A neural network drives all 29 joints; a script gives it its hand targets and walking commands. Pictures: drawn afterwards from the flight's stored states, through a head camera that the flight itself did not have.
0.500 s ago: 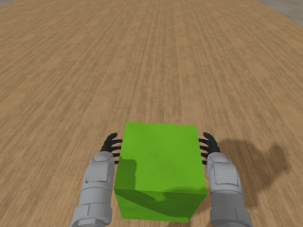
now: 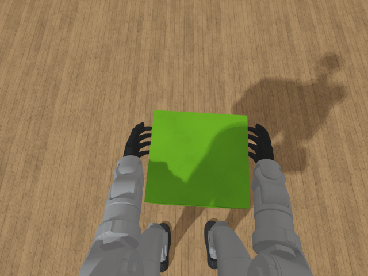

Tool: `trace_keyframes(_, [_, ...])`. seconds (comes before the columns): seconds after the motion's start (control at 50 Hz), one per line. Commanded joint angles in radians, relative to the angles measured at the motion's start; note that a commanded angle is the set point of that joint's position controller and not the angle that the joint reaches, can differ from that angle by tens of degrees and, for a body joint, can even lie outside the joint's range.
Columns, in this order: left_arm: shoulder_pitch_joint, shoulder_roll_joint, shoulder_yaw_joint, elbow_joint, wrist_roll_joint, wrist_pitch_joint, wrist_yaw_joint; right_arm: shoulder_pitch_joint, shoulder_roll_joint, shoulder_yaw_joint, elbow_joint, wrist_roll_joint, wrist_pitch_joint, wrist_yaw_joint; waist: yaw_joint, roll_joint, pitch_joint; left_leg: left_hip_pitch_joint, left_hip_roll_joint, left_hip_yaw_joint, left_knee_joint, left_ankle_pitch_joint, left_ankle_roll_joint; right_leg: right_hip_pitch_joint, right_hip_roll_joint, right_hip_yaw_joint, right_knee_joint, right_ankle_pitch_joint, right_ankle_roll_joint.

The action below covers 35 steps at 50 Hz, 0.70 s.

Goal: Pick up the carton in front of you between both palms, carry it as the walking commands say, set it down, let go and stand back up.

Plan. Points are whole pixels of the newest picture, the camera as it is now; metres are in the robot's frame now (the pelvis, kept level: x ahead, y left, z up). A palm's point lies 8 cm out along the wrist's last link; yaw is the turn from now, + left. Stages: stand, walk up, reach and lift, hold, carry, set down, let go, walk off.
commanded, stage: set down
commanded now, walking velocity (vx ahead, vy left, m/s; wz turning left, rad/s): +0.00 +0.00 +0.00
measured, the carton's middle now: (195, 166) +0.35 -0.03 -0.15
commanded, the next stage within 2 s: none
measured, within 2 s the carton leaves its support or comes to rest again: rests again in 1.94 s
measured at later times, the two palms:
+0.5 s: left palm (146, 151) +0.41 +0.12 -0.22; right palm (246, 157) +0.38 -0.18 -0.21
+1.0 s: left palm (154, 152) +0.45 +0.11 -0.38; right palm (234, 165) +0.39 -0.18 -0.37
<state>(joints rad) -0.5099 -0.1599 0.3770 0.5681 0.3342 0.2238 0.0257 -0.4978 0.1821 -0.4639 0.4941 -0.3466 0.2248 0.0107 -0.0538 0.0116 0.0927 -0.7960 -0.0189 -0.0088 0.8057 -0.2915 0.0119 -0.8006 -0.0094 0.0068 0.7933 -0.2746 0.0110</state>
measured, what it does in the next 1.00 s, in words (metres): lowers itself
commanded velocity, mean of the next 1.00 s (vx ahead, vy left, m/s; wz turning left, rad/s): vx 0.00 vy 0.00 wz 0.00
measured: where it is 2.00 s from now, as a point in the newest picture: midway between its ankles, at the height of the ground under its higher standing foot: (188, 254)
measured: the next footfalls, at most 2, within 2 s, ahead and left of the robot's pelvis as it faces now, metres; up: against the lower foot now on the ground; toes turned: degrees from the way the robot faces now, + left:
none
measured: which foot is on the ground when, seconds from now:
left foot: down 0.00-1.00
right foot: down 0.00-1.00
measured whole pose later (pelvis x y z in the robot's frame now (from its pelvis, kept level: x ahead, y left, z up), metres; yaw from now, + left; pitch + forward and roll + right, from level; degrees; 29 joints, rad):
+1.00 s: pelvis -0.06 +0.00 -0.27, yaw +0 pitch +46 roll -3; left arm -1.11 0.13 0.24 0.87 0.14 0.24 0.05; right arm -0.93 0.09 -0.52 0.59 -0.13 0.22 -0.13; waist -0.08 0.03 -0.09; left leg -2.14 -0.05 -0.03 1.85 -0.51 0.00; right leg -2.12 0.02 0.02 1.82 -0.50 0.05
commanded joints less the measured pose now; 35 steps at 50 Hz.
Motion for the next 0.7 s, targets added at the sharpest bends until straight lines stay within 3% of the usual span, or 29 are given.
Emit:
trace_keyframes(0.0, [-0.555,-0.83,-0.604,-0.05,-0.176,-0.134,-0.156,-0.481,0.783,0.593,0.033,0.164,-0.114,0.189,-0.018,0.028,-0.948,0.264,-0.108,-0.077,0.087,0.508,-0.022,0.184,0.137,0.029,0.122,0.455,-0.001])
trace_keyframes(0.04, [-0.57,-0.834,-0.659,-0.087,-0.206,-0.147,-0.133,-0.51,0.765,0.641,-0.011,0.198,-0.13,0.185,-0.023,0.031,-1.1,0.305,-0.103,-0.085,0.159,0.597,-0.03,0.061,0.151,0.014,0.181,0.437,0.008])
trace_keyframes(0.08, [-0.583,-0.834,-0.683,-0.109,-0.223,-0.142,-0.114,-0.53,0.752,0.656,-0.024,0.217,-0.126,0.182,-0.026,0.038,-1.175,0.263,-0.108,-0.084,0.21,0.571,-0.041,-0.016,0.159,0.009,0.225,0.386,0.006])
trace_keyframes(0.2, [-0.673,-0.856,-0.64,-0.031,-0.21,-0.051,-0.134,-0.602,0.798,0.584,0.058,0.199,-0.036,0.196,-0.041,0.057,-1.045,-0.043,-0.136,-0.046,0.258,0.12,-0.041,-0.236,0.166,-0.02,0.315,0.089,-0.003])
trace_keyframes(0.28, [-0.745,-0.856,-0.554,0.053,-0.185,0.001,-0.168,-0.677,0.83,0.512,0.13,0.178,0.023,0.209,-0.038,0.058,-0.978,-0.197,-0.142,-0.029,0.311,-0.028,-0.031,-0.352,0.167,-0.025,0.365,-0.026,-0.001])
trace_keyframes(0.44, [-0.876,-0.806,-0.473,0.128,-0.183,0.005,-0.193,-0.795,0.863,0.474,0.166,0.187,0.045,0.178,-0.031,0.026,-1.085,-0.424,-0.16,0.002,0.484,-0.002,-0.018,-0.452,0.172,-0.026,0.5,0.028,0.022])
trace_keyframes(0.68, [-1.011,-0.734,-0.544,0.12,-0.265,-0.026,-0.175,-0.937,0.828,0.549,0.084,0.279,0.009,0.091,-0.036,0.043,-1.276,-0.603,-0.17,0.029,0.712,0.009,-0.02,-0.56,0.181,-0.048,0.714,0.066,0.047])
